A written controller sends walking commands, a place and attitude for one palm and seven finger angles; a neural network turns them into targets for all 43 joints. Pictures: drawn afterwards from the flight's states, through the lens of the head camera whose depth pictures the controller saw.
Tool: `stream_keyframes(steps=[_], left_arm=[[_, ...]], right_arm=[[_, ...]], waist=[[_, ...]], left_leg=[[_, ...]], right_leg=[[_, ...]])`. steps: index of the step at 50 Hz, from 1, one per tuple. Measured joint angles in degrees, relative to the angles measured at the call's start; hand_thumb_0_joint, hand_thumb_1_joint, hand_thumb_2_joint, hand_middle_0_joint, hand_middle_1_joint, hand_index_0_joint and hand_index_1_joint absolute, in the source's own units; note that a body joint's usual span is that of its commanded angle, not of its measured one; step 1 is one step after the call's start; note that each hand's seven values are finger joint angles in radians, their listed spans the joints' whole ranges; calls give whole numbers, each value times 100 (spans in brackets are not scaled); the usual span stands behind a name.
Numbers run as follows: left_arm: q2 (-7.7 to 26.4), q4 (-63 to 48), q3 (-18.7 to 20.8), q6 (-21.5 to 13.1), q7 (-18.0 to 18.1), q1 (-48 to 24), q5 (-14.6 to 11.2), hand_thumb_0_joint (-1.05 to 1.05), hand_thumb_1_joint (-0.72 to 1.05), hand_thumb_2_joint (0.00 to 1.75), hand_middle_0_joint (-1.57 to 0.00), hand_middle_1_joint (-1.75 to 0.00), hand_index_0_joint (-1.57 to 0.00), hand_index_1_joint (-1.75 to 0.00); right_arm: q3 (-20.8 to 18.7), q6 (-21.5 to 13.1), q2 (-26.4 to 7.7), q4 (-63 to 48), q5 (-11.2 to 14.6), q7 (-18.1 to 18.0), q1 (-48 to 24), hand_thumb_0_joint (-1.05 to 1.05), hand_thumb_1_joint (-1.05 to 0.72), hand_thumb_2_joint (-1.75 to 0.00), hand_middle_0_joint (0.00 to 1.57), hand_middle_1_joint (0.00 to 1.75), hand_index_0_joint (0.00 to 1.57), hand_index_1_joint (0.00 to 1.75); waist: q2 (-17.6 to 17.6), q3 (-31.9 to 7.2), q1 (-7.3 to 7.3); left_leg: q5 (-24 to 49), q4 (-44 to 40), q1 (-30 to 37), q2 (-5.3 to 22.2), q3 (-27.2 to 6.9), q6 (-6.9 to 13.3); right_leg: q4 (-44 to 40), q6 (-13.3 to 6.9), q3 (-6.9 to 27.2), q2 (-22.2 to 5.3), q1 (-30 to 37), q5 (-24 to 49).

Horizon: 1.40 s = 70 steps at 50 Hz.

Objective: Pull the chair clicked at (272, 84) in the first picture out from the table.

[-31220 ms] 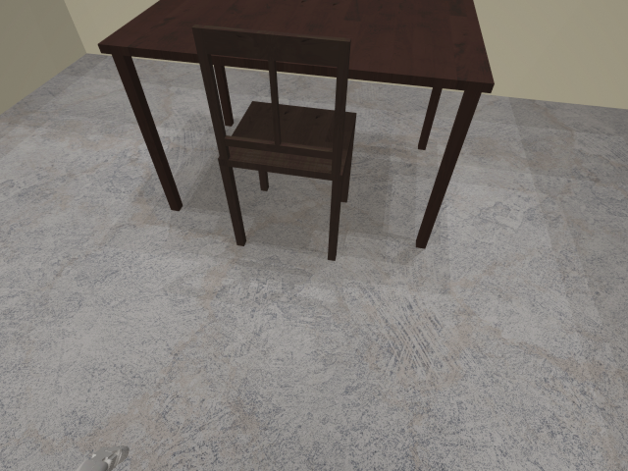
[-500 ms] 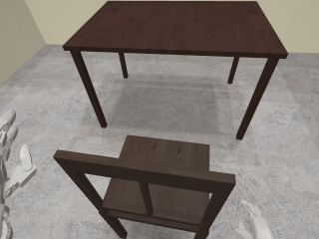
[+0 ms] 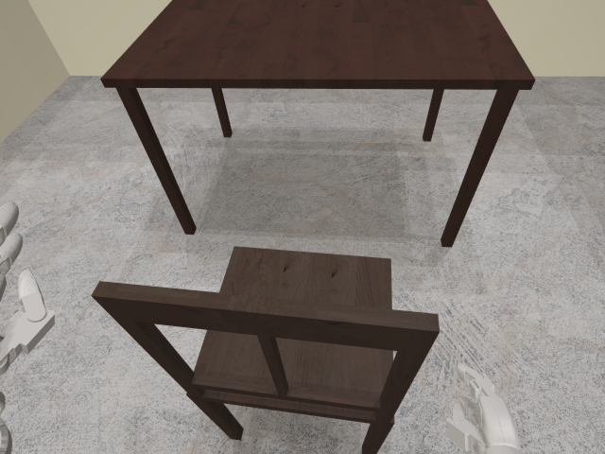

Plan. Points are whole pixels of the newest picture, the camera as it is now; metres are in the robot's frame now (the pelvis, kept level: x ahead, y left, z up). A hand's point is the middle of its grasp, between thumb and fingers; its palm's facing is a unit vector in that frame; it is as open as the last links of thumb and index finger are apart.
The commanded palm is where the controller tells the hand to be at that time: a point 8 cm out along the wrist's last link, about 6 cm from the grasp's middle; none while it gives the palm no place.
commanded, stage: step back with the hand held close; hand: left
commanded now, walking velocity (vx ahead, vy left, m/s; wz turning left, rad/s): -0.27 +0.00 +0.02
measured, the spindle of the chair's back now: (275, 364) +0.26 +0.09 -0.10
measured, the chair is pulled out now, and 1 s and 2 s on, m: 0.64 0.64 0.64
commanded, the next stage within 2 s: stop stepping back and stand still in 1.48 s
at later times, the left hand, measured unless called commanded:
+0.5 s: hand (29, 385) +0.14 +0.26 +0.15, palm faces +0.43 -0.75 -0.50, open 7.4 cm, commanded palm +0.09 +0.30 +0.18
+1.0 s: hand out of the picture +0.11 +0.27 +0.15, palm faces +0.41 -0.74 -0.54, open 7.4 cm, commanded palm +0.05 +0.31 +0.18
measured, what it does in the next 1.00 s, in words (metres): shifts its weight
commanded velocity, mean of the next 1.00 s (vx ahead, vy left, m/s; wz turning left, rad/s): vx -0.32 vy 0.00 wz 0.01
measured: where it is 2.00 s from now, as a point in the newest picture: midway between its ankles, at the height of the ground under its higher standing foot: outside the picture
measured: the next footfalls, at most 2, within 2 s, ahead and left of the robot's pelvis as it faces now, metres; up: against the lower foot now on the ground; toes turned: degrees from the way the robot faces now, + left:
right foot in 1.08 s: -0.05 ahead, -0.13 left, +0.00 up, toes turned -1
left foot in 1.34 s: -0.08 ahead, +0.15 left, +0.00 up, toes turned +2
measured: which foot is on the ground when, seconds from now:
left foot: down 0.00-1.00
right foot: down 0.00-0.94, up 0.96-1.00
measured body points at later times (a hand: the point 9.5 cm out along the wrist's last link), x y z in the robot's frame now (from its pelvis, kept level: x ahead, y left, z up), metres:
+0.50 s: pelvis -0.05 +0.00 -0.01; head -0.03 -0.02 +0.44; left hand +0.11 +0.30 +0.18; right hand +0.14 -0.24 -0.10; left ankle -0.04 +0.11 -0.74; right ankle +0.00 -0.13 -0.74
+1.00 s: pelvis -0.09 +0.00 -0.02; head -0.05 +0.01 +0.43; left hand +0.09 +0.31 +0.18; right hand +0.08 -0.23 -0.11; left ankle -0.04 +0.11 -0.74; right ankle -0.04 -0.13 -0.73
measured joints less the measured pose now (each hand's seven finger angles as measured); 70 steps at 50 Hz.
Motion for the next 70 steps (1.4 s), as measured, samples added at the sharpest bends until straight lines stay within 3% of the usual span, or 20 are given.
stream_keyframes(steps=[7,15,24,36,42,46,51,55,58,63,65,67,68,70], left_arm=[[73,-125,-191,116,-48,512,17,1,89,90,-21,-30,-21,-30],[301,-423,82,12,49,631,-33,1,89,90,-22,-30,-21,-30],[176,-371,50,-63,108,568,-25,1,89,90,-22,-30,-21,-30],[338,-539,280,-344,186,502,101,1,89,90,-22,-30,-21,-30],[247,-555,206,-495,175,365,85,1,89,90,-21,-30,-21,-30],[341,-589,244,-492,179,477,90,1,89,90,-22,-30,-21,-30],[502,-662,476,-548,147,635,99,1,89,90,-22,-30,-21,-30],[454,-844,580,-696,74,547,41,1,89,90,-22,-30,-21,-30],[365,-865,433,-792,-29,448,29,1,89,90,-21,-30,-21,-30],[333,-709,201,-787,-143,492,53,1,89,90,-22,-30,-21,-30],[378,-707,279,-747,-115,616,85,1,89,90,-22,-30,-21,-30],[480,-844,381,-716,-70,742,76,1,89,90,-22,-30,-21,-30],[583,-888,433,-721,-49,709,69,1,89,90,-22,-30,-21,-30],[698,-892,530,-789,-1,639,63,1,89,90,-22,-30,-21,-30]], right_arm=[[-133,275,-9,-107,61,-66,-2,1,-90,-90,20,30,20,30],[-158,271,24,-45,96,-110,120,1,-90,-90,20,30,20,30],[-157,262,-48,-78,109,-92,78,1,-90,-90,20,30,20,30],[-6,-18,32,-232,35,-67,316,1,-90,-90,20,30,20,30],[-56,-16,8,-105,-5,29,314,1,-90,-90,20,30,20,30],[-81,46,-1,-67,9,33,251,1,-90,-90,20,30,20,30],[-112,-107,208,-20,-66,-14,269,1,-90,-90,20,30,20,30],[-89,-303,295,93,-108,71,239,1,-90,-90,20,30,20,30],[-88,-300,257,159,-80,122,110,1,-90,-90,20,30,20,30],[-227,-90,213,131,-7,127,6,1,-90,-90,20,30,20,30],[-198,3,165,40,12,70,-77,1,-90,-90,20,30,20,30],[-190,18,52,-131,14,14,-148,1,-90,-90,20,30,20,30],[-251,-20,90,-129,-9,-13,-218,1,-90,-90,20,30,20,30],[-307,-124,255,-33,-62,6,-357,1,-90,-90,20,30,20,30]], waist=[[21,32,-172],[-58,-4,-160],[-89,-180,-228],[-294,-176,-186],[-274,-140,-230],[-325,-9,-306],[-383,-3,-314],[-316,-23,-150],[-140,75,-164],[-508,11,-290],[-649,27,-374],[-620,100,-436],[-719,179,-430],[-942,366,-268]], left_leg=[[44,135,-325,-75,68,30],[10,495,-679,-68,1,-13],[22,871,-1057,-38,-35,-17],[122,1048,-1310,12,-38,-11],[-327,1259,-1570,-2,-37,24],[376,1109,-1604,-3,24,56],[234,1161,-1670,46,22,50],[288,1140,-1756,197,15,-41],[427,1185,-1779,309,-101,-108],[-948,2677,-1881,-45,-95,-172],[-790,1964,-1542,30,-18,-163],[263,628,-1024,227,34,-112],[248,588,-1049,174,76,-122],[153,736,-1085,128,230,-153]], right_leg=[[281,23,71,-78,-407,-22],[631,-32,4,-82,-731,-80],[830,-55,-35,-57,-1019,22],[881,-62,-43,-9,-1217,203],[833,-77,-85,-51,-1364,301],[908,-18,-75,-94,-1454,328],[1821,-1,208,121,-1483,-704],[914,-34,149,201,-821,-508],[624,-92,61,339,-721,-218],[568,-53,172,-36,-808,-89],[609,20,211,-158,-907,-42],[924,107,171,-168,-1109,-119],[1280,123,244,-210,-1288,-370],[2249,97,532,-89,-1622,-1082]])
